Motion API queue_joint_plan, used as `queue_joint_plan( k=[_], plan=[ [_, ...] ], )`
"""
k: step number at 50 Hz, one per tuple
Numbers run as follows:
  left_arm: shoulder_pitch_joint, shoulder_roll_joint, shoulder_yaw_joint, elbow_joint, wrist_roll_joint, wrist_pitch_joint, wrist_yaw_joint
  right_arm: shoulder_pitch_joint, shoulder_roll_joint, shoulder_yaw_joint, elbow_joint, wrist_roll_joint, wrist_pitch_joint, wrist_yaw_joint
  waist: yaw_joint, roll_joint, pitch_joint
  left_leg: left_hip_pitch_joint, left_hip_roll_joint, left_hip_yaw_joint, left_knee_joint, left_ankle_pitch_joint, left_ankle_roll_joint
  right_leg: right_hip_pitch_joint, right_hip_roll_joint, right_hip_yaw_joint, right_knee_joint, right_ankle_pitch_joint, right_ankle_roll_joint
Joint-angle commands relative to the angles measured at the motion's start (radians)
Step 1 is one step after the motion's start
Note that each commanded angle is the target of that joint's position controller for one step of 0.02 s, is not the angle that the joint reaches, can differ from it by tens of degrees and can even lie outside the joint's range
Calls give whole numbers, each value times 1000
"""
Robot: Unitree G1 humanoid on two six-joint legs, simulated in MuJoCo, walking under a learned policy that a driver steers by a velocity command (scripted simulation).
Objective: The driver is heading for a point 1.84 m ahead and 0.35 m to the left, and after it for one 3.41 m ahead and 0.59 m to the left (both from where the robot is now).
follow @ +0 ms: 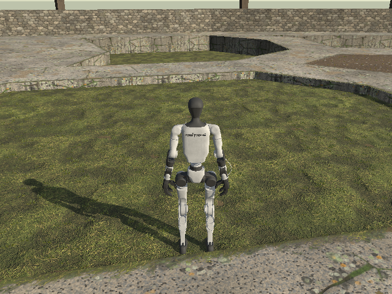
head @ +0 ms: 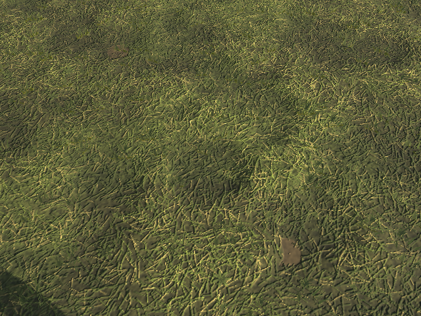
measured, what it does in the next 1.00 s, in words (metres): stands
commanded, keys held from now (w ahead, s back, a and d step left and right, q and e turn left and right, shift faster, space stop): no key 0.88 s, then w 0.12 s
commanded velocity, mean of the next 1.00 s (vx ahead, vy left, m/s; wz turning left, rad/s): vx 0.01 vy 0.00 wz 0.00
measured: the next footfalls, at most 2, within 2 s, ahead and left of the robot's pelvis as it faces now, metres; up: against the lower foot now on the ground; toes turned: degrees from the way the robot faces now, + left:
left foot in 1.54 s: +0.31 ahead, +0.04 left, +0.00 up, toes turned +3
right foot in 1.86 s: +0.25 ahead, -0.15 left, +0.00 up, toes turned +0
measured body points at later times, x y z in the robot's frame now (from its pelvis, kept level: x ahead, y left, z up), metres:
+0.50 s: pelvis +0.00 +0.00 +0.00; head +0.01 +0.01 +0.45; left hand -0.01 +0.23 -0.16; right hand -0.01 -0.22 -0.16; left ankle -0.01 +0.11 -0.74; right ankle +0.00 -0.12 -0.74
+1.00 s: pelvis +0.01 +0.01 -0.01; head +0.01 +0.01 +0.44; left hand -0.01 +0.23 -0.17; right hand -0.01 -0.22 -0.17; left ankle -0.01 +0.11 -0.74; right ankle +0.00 -0.12 -0.74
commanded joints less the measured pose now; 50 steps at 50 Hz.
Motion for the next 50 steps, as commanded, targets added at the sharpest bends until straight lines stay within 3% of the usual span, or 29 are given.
queue_joint_plan(
  k=[1, 44, 46, 48, 50],
  plan=[
    [47, 86, 12, -9, 0, -4, 4, 53, -90, -12, -9, 0, -5, -3, -1, 14, 33, -33, 99, -90, -79, 110, 22, -34, -92, 75, -65, 103, -31],
    [109, 38, 12, 2, 0, -7, 11, 111, -51, -12, -1, 1, -9, -9, -4, 5, 44, -32, 91, -89, -69, 138, 28, -37, -99, 62, -51, 122, -24],
    [114, 40, 16, -1, 4, -5, 11, 118, -62, -18, -2, -2, -5, -9, -7, 13, 34, -38, 70, -86, -75, -49, 38, -51, -70, 44, -38, -35, -34],
    [112, 50, 26, -21, 10, 2, 6, 127, -95, -34, -16, -6, 4, -6, -13, 41, 66, -89, 60, -115, -67, -370, 82, -125, -19, 11, 40, -297, -61],
    [73, 29, 25, -63, 21, -1, -1, 194, -109, -43, -18, -7, 7, -4, -48, 90, 135, -92, 130, -243, -126, -582, 139, -279, 7, -13, 152, -386, -73]
  ],
)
